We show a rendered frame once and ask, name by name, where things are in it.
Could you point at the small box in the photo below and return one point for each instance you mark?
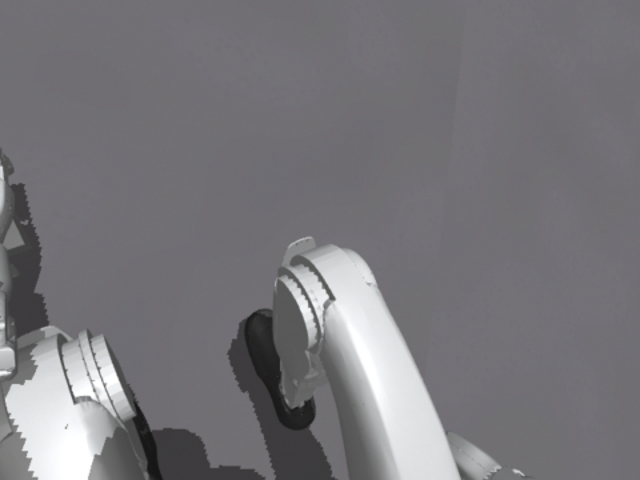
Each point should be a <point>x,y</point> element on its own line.
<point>16,240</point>

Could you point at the left robot hand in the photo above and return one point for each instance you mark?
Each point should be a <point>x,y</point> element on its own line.
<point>7,202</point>

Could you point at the right robot hand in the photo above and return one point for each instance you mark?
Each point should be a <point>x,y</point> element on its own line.
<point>472,462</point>

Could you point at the left robot foot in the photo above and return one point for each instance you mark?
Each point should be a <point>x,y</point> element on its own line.
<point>148,444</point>

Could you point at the left robot arm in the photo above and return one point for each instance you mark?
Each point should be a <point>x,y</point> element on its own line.
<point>8,335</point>

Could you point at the right robot foot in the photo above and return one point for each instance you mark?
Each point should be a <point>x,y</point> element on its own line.
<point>261,348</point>

